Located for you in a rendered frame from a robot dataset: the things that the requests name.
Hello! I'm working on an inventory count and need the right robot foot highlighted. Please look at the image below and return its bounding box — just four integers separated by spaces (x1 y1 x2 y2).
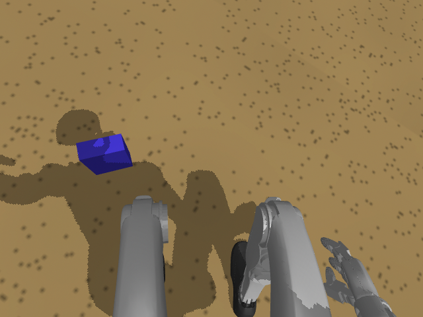
231 241 256 317

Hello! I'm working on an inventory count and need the carton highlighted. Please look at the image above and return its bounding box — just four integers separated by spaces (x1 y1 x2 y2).
76 134 133 175

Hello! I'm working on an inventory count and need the right robot arm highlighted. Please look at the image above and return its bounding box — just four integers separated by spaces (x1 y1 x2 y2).
354 296 396 317

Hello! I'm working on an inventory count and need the right robot hand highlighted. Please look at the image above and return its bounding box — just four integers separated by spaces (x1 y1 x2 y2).
321 237 379 306

